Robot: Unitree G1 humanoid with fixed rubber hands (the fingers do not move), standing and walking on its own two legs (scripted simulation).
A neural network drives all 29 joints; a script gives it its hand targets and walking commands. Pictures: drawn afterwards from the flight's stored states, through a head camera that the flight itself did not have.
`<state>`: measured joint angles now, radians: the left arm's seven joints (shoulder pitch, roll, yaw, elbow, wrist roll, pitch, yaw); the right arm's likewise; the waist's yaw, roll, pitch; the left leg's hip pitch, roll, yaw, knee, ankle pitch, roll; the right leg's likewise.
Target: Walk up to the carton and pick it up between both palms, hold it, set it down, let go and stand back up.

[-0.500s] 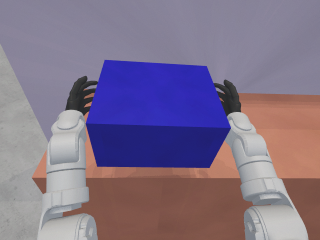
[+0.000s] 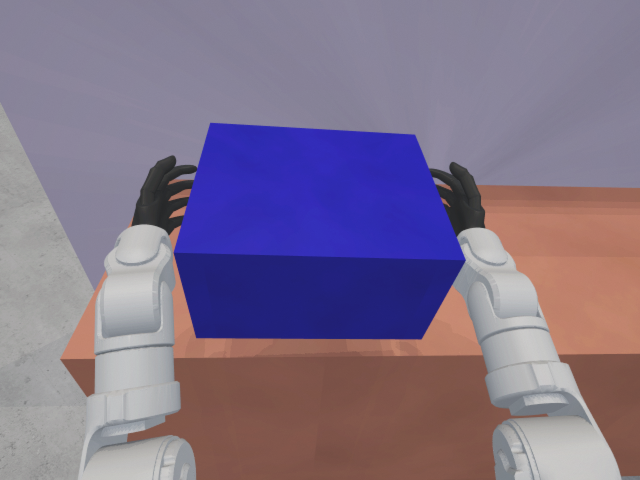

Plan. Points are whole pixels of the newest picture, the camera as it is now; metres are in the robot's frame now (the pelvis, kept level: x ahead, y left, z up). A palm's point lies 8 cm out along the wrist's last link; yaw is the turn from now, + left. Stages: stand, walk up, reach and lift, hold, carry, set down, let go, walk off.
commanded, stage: hold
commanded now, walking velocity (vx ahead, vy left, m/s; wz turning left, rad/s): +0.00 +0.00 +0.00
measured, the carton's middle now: (313, 228) +0.38 -0.01 +0.16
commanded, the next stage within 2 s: none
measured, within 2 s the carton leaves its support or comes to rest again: neither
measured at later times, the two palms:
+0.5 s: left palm (153, 223) +0.36 +0.17 +0.19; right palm (462, 227) +0.36 -0.19 +0.18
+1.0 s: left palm (152, 227) +0.36 +0.18 +0.19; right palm (461, 229) +0.36 -0.19 +0.18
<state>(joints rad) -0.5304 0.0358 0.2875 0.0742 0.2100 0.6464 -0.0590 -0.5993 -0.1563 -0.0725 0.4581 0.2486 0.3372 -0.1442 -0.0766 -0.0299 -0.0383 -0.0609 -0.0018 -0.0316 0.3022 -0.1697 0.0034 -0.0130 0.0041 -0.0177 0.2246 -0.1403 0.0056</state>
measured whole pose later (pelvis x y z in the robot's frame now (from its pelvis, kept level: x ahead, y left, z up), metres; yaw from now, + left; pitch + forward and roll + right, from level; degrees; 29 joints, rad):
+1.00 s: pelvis +0.00 +0.00 +0.00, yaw +0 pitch -4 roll -1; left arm -0.54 0.05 0.29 0.10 0.20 0.63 -0.06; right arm -0.61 -0.14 -0.08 0.47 0.24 0.33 -0.14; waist -0.08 -0.03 -0.04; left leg -0.08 0.00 -0.04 0.31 -0.17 0.00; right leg -0.03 0.00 -0.02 0.23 -0.14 0.00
